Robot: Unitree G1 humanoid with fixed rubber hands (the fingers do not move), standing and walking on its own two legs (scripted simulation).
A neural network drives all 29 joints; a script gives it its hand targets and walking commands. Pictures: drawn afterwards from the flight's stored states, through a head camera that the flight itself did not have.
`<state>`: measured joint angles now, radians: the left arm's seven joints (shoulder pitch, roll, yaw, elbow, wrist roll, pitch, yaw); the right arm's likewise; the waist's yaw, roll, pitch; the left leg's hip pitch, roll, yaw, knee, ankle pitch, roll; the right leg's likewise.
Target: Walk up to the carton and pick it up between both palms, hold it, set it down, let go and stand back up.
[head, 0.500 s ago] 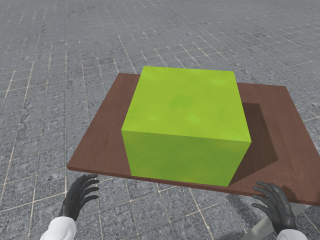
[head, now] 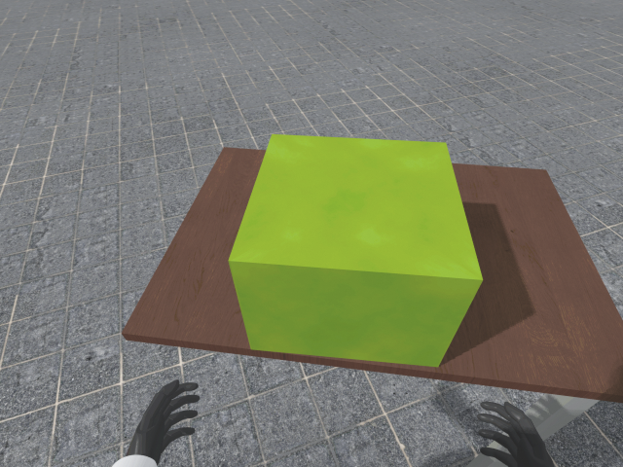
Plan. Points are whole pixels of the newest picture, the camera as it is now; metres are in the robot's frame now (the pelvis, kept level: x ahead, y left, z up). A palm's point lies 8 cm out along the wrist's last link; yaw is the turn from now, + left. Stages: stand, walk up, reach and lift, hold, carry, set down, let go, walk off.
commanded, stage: set down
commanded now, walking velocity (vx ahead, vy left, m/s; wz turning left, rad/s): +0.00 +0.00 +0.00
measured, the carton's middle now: (350, 244) +0.47 -0.01 +0.03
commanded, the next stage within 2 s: let go in 0.54 s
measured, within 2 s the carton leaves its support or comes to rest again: neither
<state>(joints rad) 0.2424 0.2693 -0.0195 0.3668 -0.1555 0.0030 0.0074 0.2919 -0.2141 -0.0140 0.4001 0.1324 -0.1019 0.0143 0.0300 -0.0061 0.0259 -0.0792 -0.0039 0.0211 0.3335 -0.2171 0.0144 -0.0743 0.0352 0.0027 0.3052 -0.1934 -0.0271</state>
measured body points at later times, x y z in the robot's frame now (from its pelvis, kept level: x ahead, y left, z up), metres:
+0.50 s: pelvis +0.00 -0.01 +0.00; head +0.01 +0.00 +0.45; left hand +0.16 +0.23 -0.09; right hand +0.15 -0.23 -0.09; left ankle -0.02 +0.11 -0.75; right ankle -0.02 -0.10 -0.75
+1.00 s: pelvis -0.01 +0.00 +0.00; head +0.00 +0.01 +0.45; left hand +0.16 +0.22 -0.10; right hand +0.14 -0.24 -0.09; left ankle -0.02 +0.11 -0.75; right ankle -0.02 -0.10 -0.75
